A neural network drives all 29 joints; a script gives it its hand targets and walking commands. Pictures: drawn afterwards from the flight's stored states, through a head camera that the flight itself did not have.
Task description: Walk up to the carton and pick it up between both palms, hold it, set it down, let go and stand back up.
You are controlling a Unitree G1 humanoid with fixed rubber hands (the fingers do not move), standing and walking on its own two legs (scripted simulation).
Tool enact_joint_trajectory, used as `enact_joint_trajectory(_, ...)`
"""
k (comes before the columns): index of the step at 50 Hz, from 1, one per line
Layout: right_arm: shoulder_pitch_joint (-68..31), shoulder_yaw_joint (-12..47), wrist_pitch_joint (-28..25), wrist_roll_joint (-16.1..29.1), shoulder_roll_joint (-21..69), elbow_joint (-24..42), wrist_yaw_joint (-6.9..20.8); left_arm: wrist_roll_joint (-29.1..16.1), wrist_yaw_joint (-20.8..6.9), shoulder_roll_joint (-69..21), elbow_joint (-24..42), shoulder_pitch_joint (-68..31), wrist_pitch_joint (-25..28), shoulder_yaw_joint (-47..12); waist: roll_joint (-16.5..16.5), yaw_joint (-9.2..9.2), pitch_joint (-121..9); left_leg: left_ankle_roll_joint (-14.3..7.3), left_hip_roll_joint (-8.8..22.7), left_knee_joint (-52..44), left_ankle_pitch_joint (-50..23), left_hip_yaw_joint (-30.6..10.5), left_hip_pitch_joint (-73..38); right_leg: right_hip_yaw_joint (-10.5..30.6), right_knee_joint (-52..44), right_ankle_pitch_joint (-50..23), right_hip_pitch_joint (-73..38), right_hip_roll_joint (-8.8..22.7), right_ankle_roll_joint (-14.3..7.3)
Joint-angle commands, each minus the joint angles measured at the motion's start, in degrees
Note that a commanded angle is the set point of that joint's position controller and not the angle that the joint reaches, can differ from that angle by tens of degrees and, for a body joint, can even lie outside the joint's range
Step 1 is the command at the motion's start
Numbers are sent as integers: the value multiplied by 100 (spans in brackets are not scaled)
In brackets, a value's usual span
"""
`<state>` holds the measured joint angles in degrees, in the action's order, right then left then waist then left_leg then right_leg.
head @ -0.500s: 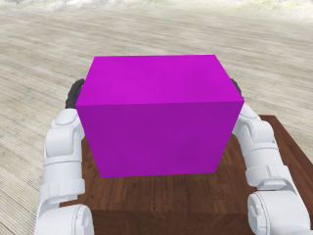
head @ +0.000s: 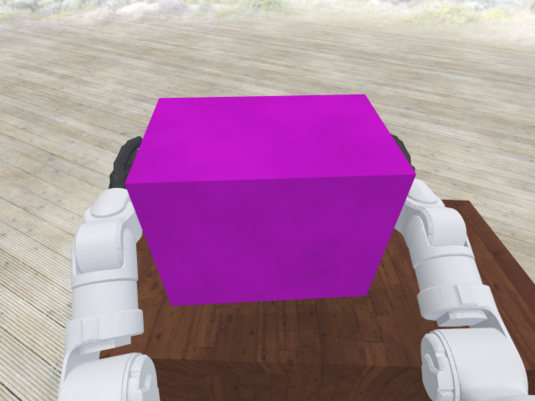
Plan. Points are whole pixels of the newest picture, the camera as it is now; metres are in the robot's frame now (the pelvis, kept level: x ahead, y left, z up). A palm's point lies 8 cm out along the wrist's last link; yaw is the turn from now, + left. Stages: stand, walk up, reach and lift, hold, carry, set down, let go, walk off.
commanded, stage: hold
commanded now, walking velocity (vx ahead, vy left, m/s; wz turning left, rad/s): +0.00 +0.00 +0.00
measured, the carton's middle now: (267, 201) +0.35 -0.01 +0.19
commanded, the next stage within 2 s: none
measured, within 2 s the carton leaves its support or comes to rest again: neither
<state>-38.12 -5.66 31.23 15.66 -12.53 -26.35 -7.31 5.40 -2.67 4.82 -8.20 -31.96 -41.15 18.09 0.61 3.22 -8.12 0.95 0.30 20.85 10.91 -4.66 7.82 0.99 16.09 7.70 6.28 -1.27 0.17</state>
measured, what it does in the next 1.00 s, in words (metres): stands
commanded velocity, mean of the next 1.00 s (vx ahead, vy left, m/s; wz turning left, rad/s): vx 0.00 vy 0.00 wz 0.00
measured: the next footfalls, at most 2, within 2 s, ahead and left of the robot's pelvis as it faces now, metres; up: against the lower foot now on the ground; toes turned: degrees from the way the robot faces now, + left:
none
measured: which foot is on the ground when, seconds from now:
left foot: down 0.00-1.00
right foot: down 0.00-1.00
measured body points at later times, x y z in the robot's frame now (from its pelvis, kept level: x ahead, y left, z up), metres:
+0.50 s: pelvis -0.01 +0.00 +0.00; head -0.07 +0.01 +0.45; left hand +0.36 +0.19 +0.21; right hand +0.37 -0.20 +0.21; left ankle +0.01 +0.13 -0.75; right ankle +0.01 -0.12 -0.75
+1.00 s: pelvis +0.00 +0.00 +0.00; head -0.07 +0.02 +0.44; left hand +0.36 +0.19 +0.20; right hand +0.37 -0.20 +0.21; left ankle +0.01 +0.13 -0.75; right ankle +0.01 -0.12 -0.75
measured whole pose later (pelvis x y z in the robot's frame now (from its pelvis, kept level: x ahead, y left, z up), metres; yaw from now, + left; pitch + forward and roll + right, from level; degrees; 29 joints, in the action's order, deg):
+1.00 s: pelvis +0.00 +0.00 +0.00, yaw +0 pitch -2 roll -1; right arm -38.7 -5.1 30.6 16.0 -12.7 -28.4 -7.4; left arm 5.6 -2.3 5.0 -9.5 -32.4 -41.3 18.1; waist 1.1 3.0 -8.4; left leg 1.0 0.4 20.8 10.8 -4.3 8.4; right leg 1.3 16.1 7.5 6.9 -1.4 0.1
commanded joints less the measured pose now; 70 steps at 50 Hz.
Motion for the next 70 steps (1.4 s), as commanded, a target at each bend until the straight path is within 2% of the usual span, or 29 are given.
enact_joint_trajectory(1,-4953,2053,-357,835,3179,1910,1011,-849,-691,-2897,986,-4714,273,-2982,-246,-34,-2119,232,-270,-302,-1411,293,-310,-168,-36,-1119,-814,-275,59)
enact_joint_trajectory(2,-4986,1951,-354,738,3067,1898,1018,-834,-707,-2850,664,-4631,246,-2932,-132,67,-1885,214,-266,-334,-1296,275,-231,-122,-64,-1064,-728,-243,42)
enact_joint_trajectory(3,-5150,2082,-426,806,3174,2012,1017,-830,-692,-2886,923,-4694,274,-3016,-315,-36,-2180,214,-257,-300,-1431,269,-316,-149,-33,-1156,-895,-257,24)
enact_joint_trajectory(4,-5064,2020,-360,745,3159,1761,994,-816,-692,-2810,620,-4657,280,-2923,-78,58,-1917,181,-255,-345,-1163,316,-232,-120,-87,-966,-773,-228,40)
enact_joint_trajectory(5,-5256,2095,-442,828,3257,2007,1012,-871,-678,-2939,904,-4781,296,-2999,-159,-105,-2264,177,-290,-302,-1291,305,-303,-89,-50,-1033,-793,-254,46)
enact_joint_trajectory(9,-5331,1937,-461,803,3192,1920,1025,-952,-639,-2995,830,-5049,348,-3116,-363,24,-2160,229,-244,-318,-1115,286,-217,-155,-53,-819,-611,-289,11)
enact_joint_trajectory(13,-5238,2007,-409,752,3142,1773,1014,-846,-637,-2817,544,-4754,281,-2871,-163,-61,-2069,150,-295,-326,-1126,328,-137,-102,-81,-927,-794,-221,55)
enact_joint_trajectory(14,-5273,2002,-421,807,3249,1880,986,-927,-670,-2833,585,-4807,316,-2976,-48,48,-2131,135,-288,-320,-999,303,-133,-59,-73,-994,-931,-183,90)
enact_joint_trajectory(16,-5325,2074,-425,821,3324,1818,1032,-882,-616,-2852,692,-4954,338,-2895,-73,-184,-2182,103,-286,-386,-903,330,-108,-55,-82,-718,-729,-212,65)
enact_joint_trajectory(20,-5350,2030,-458,819,3309,1982,996,-991,-625,-2952,686,-4966,370,-2981,-123,8,-2458,172,-287,-265,-1322,317,-309,-70,-28,-1217,-872,-260,89)
enact_joint_trajectory(23,-5223,2029,-369,853,3252,1555,955,-835,-638,-2730,650,-5039,330,-2842,-209,-88,-2164,145,-301,-331,-1060,334,-163,-58,-53,-909,-854,-174,76)
enact_joint_trajectory(25,-5432,2069,-419,799,3365,1786,972,-762,-669,-2752,421,-4912,317,-2705,38,-189,-2107,67,-311,-388,-937,358,-77,-77,-120,-828,-930,-196,127)
enact_joint_trajectory(29,-5206,2007,-421,780,3397,1864,927,-1013,-693,-2914,906,-5098,371,-2997,-65,86,-2434,136,-320,-296,-1192,314,-226,-45,-43,-1192,-969,-184,139)
enact_joint_trajectory(30,-5347,2090,-402,857,3285,1987,937,-899,-673,-2765,681,-4972,340,-2839,-47,-114,-2370,124,-326,-282,-1199,308,-145,-37,-43,-1163,-985,-194,106)
enact_joint_trajectory(34,-5193,2008,-377,803,3348,1899,879,-937,-719,-2907,644,-4819,325,-2992,-144,121,-2164,146,-318,-293,-1166,297,-191,-92,-27,-1179,-947,-182,117)
enact_joint_trajectory(36,-5262,1927,-364,758,3299,1965,841,-882,-779,-2860,422,-4768,310,-2881,-56,135,-2069,113,-332,-360,-906,315,-26,-9,-114,-1024,-1007,-128,146)
enact_joint_trajectory(42,-5236,2192,-410,894,3236,2107,907,-813,-680,-2861,771,-4702,313,-2949,-239,-73,-2358,231,-301,-203,-1704,292,-357,-141,47,-1472,-987,-249,93)
enact_joint_trajectory(44,-4994,2023,-343,814,3110,1677,936,-670,-684,-2760,612,-4621,243,-2779,-307,-42,-1916,203,-264,-308,-1414,312,-303,-110,-78,-1114,-859,-219,63)
enact_joint_trajectory(48,-5056,2119,-452,841,3277,2103,974,-892,-661,-2939,1223,-4890,297,-3039,-370,-61,-2362,252,-296,-252,-1630,315,-423,-116,-16,-1249,-858,-260,53)
enact_joint_trajectory(49,-5002,2104,-478,864,3232,2284,949,-939,-640,-2995,1170,-4671,298,-3136,-345,55,-2435,275,-283,-195,-1757,277,-468,-128,-8,-1470,-898,-298,59)
enact_joint_trajectory(51,-5072,2048,-445,794,3139,2055,993,-839,-620,-2986,961,-4710,281,-3075,-390,-55,-2177,275,-240,-257,-1677,271,-420,-187,-34,-1179,-724,-298,17)
enact_joint_trajectory(52,-5023,2001,-442,745,3219,2031,998,-967,-622,-3022,1088,-4886,312,-3185,-153,148,-2257,264,-218,-236,-1581,240,-498,-140,-59,-1198,-773,-275,11)
enact_joint_trajectory(54,-5042,1954,-410,711,3174,1715,1048,-882,-640,-2976,746,-4818,273,-3079,-279,20,-1858,213,-254,-358,-1137,273,-189,-122,-128,-773,-582,-220,3)
enact_joint_trajectory(57,-5004,1906,-476,720,3127,1925,1048,-931,-655,-3045,727,-4641,304,-3146,-377,163,-2145,248,-248,-317,-1241,284,-331,-75,-97,-1007,-764,-214,-6)
enact_joint_trajectory(59,-5074,1975,-479,784,3166,1913,1045,-854,-644,-3004,788,-4712,316,-3054,-330,-21,-2257,246,-273,-291,-1522,279,-403,-124,-64,-1131,-794,-267,24)
enact_joint_trajectory(60,-5130,2077,-494,826,3198,2079,1024,-951,-647,-2972,795,-4614,321,-3123,-234,111,-2330,259,-285,-229,-1637,293,-466,-125,-49,-1401,-921,-265,43)
enact_joint_trajectory(63,-5140,2242,-485,998,3123,2385,1022,-914,-570,-2894,1127,-4499,339,-3020,-215,-181,-2540,241,-276,-148,-2096,253,-574,-132,36,-1668,-890,-311,58)
enact_joint_trajectory(64,-5141,2174,-468,938,3160,2255,992,-902,-596,-2822,1036,-4693,335,-3021,-154,-52,-2428,226,-297,-167,-1892,278,-464,-144,8,-1644,-1004,-313,86)
enact_joint_trajectory(70,-5051,2256,-387,909,3120,2250,965,-783,-654,-2758,1005,-4469,234,-2857,-91,-176,-2237,148,-310,-282,-1481,327,-313,-112,-29,-1377,-999,-218,90)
